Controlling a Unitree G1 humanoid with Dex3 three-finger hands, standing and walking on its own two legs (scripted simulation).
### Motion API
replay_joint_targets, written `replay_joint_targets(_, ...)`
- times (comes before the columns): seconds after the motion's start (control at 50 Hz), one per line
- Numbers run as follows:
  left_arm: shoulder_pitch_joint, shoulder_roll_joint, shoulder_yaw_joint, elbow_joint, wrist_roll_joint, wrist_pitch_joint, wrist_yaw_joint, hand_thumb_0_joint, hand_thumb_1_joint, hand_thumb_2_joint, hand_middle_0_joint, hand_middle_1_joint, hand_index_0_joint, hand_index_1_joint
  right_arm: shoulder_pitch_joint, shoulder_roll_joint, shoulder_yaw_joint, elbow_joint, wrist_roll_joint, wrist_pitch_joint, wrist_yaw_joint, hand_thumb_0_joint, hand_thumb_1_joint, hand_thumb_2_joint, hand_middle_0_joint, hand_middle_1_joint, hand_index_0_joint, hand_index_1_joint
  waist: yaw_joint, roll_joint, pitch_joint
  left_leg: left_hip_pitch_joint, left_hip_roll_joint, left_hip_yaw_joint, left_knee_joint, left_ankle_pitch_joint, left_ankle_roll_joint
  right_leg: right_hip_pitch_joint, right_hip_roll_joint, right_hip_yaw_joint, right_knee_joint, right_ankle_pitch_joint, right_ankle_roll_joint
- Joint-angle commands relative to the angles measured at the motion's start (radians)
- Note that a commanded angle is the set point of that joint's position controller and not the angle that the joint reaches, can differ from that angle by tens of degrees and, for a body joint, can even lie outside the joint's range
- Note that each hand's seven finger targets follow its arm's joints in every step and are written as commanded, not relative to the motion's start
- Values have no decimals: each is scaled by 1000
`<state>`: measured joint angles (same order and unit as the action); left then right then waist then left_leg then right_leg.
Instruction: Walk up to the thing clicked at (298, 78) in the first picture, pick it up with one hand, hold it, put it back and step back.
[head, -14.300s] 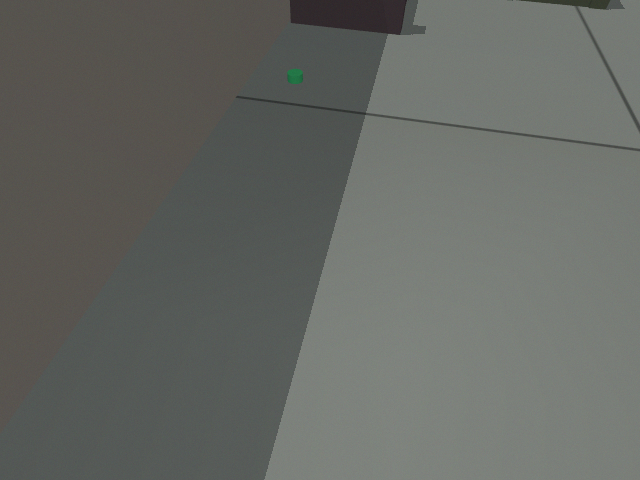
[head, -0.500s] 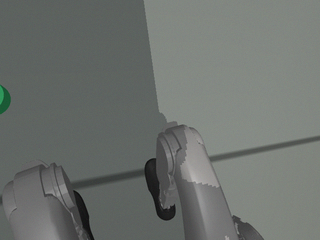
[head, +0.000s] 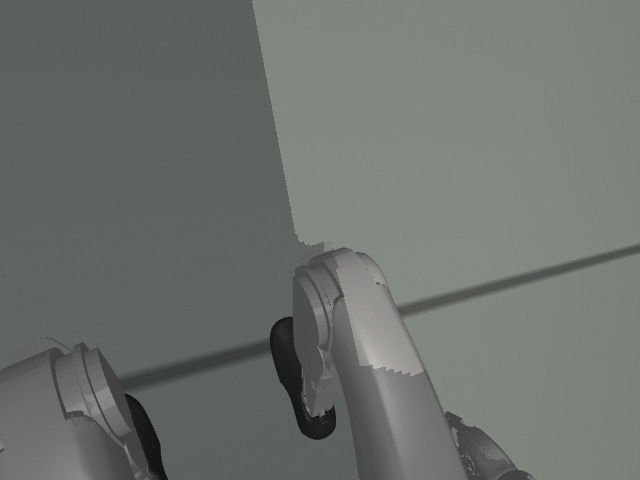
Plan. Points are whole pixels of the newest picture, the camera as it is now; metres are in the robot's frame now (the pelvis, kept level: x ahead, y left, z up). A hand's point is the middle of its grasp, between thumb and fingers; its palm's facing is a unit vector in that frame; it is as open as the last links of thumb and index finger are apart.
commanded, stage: rest palm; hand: left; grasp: from above
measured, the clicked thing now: out of the picture +0.50 +0.32 -0.30
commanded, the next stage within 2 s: close in 1.00 s
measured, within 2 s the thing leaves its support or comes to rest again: neither
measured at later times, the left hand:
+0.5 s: hand out of the picture +0.49 +0.31 -0.24, palm faces -0.46 -0.10 -0.88, open 14.0 cm
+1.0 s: hand out of the picture +0.49 +0.31 -0.26, palm faces -0.46 -0.11 -0.88, open 13.6 cm
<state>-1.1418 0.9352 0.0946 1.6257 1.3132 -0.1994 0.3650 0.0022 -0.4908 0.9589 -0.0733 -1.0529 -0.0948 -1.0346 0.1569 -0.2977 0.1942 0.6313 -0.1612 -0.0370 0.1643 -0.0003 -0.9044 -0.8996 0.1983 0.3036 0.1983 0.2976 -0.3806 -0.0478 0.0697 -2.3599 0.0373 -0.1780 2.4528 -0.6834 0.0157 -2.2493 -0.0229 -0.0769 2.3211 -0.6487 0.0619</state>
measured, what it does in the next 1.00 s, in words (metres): stands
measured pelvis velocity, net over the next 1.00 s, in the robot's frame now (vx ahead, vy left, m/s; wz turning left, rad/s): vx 0.00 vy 0.00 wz -0.06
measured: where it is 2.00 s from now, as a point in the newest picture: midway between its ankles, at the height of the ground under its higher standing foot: (234, 439)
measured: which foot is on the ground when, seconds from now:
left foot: down 0.00-1.00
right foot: down 0.00-1.00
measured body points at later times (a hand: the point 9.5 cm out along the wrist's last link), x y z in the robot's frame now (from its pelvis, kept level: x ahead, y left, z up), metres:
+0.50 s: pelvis +0.00 +0.00 -0.01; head +0.29 +0.10 +0.32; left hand +0.51 +0.31 -0.19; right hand +0.03 -0.26 -0.08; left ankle +0.07 +0.13 -0.29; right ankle +0.11 -0.14 -0.29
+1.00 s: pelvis +0.00 +0.00 -0.02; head +0.29 +0.11 +0.31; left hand +0.51 +0.31 -0.21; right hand +0.03 -0.26 -0.07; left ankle +0.07 +0.13 -0.29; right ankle +0.11 -0.14 -0.29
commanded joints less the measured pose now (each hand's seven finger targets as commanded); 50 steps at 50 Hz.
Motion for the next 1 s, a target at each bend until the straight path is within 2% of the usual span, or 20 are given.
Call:
replay_joint_targets(0.0,-304,311,40,-131,-7,-34,76,0,-526,970,-65,-1019,-70,-1012,206,-307,-71,5,-14,-15,-22,0,-896,-899,200,300,200,300,-16,410,-636,509,-19,86,-226,166,8,307,54,-122,-189,198,-88)
replay_joint_targets(0.02,-319,341,53,-157,1,-46,87,0,-524,967,-63,-1022,-69,-1014,208,-311,-65,-1,-18,-21,-21,0,-895,-898,200,300,200,300,-23,430,-644,518,-17,89,-219,167,8,326,56,-121,-185,201,-86)
replay_joint_targets(0.04,-298,336,49,-132,4,-51,101,0,-524,965,-64,-1019,-70,-1011,212,-306,-61,11,-24,-24,-24,0,-895,-899,200,300,200,300,-10,428,-658,514,-17,91,-216,161,10,341,59,-120,-190,201,-84)
replay_joint_targets(0.1,-292,323,41,-112,9,-61,123,0,-516,963,-59,-1022,-68,-1011,225,-313,-53,20,-38,-39,-21,0,-893,-897,200,300,200,300,-35,416,-631,506,-13,85,-205,147,11,322,61,-129,-183,191,-80)
replay_joint_targets(0.18,-268,353,45,-91,7,-59,149,0,-525,985,-65,-1007,-66,-1004,226,-322,-42,36,-53,-51,-24,0,-895,-899,200,300,200,300,-25,443,-640,504,-9,76,-201,165,5,346,66,-141,-177,210,-80)
replay_joint_targets(0.24,-271,329,29,-87,8,-45,150,0,-524,1000,-68,-1017,-67,-1016,223,-325,-38,36,-61,-64,-15,0,-895,-899,200,300,200,300,-38,469,-633,534,-3,66,-196,184,0,325,71,-151,-163,227,-83)
replay_joint_targets(0.28,-260,351,42,-102,1,-38,157,0,-527,1011,-69,-1008,-65,-1010,218,-333,-36,38,-63,-69,-13,0,-895,-899,200,300,200,300,-27,473,-659,548,-2,64,-187,218,-2,351,71,-155,-160,254,-81)
replay_joint_targets(0.42,-230,329,31,-79,-7,-21,163,0,-515,995,-72,-1013,-72,-1011,189,-338,-29,28,-69,-82,2,0,-895,-900,200,300,200,300,-31,473,-608,530,0,56,-187,230,-6,333,75,-164,-147,266,-84)
replay_joint_targets(0.48,-240,322,29,-42,-2,-19,166,0,-500,1011,-78,-1034,-79,-1031,187,-344,-26,26,-72,-94,9,0,-896,-900,200,300,200,300,-58,454,-563,509,2,55,-170,207,-2,318,75,-166,-146,255,-80)
replay_joint_targets(0.5,-250,310,21,-79,-8,-22,168,0,-511,1001,-75,-1017,-75,-1015,192,-343,-26,28,-72,-97,12,0,-896,-900,200,300,200,300,-52,462,-579,527,0,53,-181,224,-5,331,76,-166,-150,266,-79)
replay_joint_targets(0.52,-231,372,65,-68,0,-20,176,0,-512,1028,-81,-1031,-77,-1033,193,-351,-30,37,-71,-96,12,0,-898,-901,200,300,200,300,-40,473,-597,537,4,49,-181,225,-6,340,78,-168,-146,263,-82)
replay_joint_targets(0.54,-226,365,62,-71,3,-21,178,0,-491,1045,-92,-1045,-89,-1046,192,-353,-31,26,-73,-96,13,0,-897,-901,200,300,200,300,-36,479,-607,550,2,47,-188,236,-10,332,75,-172,-142,263,-83)
replay_joint_targets(0.62,-252,321,48,-48,-2,-27,178,0,-494,1037,-81,-1063,-81,-1060,182,-351,-30,27,-75,-103,23,0,-899,-902,200,300,200,300,-72,465,-544,529,7,38,-182,207,-9,297,75,-177,-137,245,-81)
replay_joint_targets(0.68,-252,356,58,-69,-2,-36,183,0,-491,1035,-84,-1059,-84,-1057,176,-360,-30,23,-75,-107,25,0,-898,-902,200,300,200,300,-55,483,-579,553,8,31,-185,214,-13,312,74,-180,-136,246,-81)
replay_joint_targets(0.7,-228,336,40,-48,6,-36,180,0,-496,1043,-83,-1066,-82,-1065,174,-354,-27,21,-77,-110,26,0,-900,-903,200,300,200,300,-59,481,-579,550,7,40,-171,226,-10,326,77,-173,-137,262,-80)
replay_joint_targets(0.8,-235,327,31,-43,3,-44,184,0,-495,1033,-78,-1075,-80,-1071,181,-357,-19,27,-85,-112,33,0,-900,-903,200,300,200,300,-70,480,-565,541,7,38,-163,233,-9,330,79,-178,-135,269,-77)
replay_joint_targets(0.86,-241,369,51,-52,5,-50,196,0,-479,1034,-83,-1080,-87,-1074,181,-368,-12,20,-85,-113,33,0,-897,-903,200,300,200,300,-67,468,-558,525,6,35,-171,212,-7,338,79,-183,-140,253,-76)
replay_joint_targets(0.88,-230,373,50,-56,10,-50,201,0,-487,1059,-88,-1078,-86,-1078,173,-366,-13,19,-85,-112,31,0,-898,-903,200,300,200,300,-53,479,-583,546,8,35,-172,220,-10,343,81,-182,-140,258,-78)
replay_joint_targets(0.94,-224,339,27,-29,3,-49,203,0,-476,1042,-81,-1091,-86,-1085,162,-370,-8,9,-87,-121,37,0,-899,-903,200,300,200,300,-67,477,-535,535,9,28,-173,212,-13,313,79,-188,-129,250,-76)
replay_joint_targets(0.98,-228,382,49,-55,18,-46,210,0,-478,1054,-89,-1083,-89,-1081,170,-376,-8,13,-90,-121,38,0,-898,-903,200,300,200,300,-56,500,-577,573,12,27,-174,245,-16,325,81,-187,-123,271,-78)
